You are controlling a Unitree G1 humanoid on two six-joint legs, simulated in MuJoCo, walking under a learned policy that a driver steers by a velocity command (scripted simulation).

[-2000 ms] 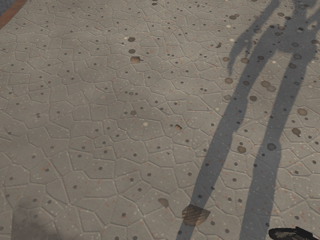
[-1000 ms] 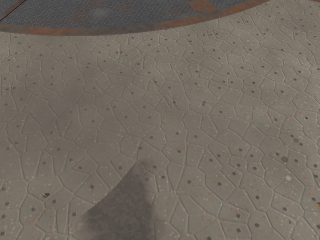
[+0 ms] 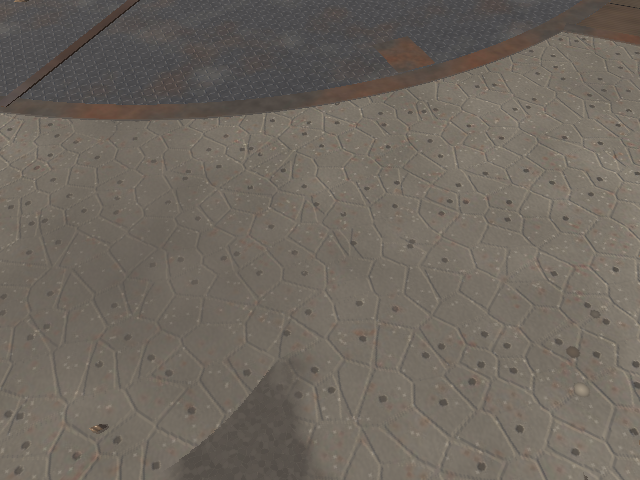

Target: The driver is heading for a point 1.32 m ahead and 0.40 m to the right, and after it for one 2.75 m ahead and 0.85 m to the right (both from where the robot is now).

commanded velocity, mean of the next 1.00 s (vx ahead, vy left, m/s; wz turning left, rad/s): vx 0.73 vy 0.00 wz -0.10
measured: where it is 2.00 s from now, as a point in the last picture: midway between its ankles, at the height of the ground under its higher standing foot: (447, 195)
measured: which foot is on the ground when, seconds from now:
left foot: down 0.00-0.08, up 0.10-0.34, down 0.36-0.82, up 0.84-1.00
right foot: down 0.00-0.36, up 0.38-0.82, down 0.84-1.00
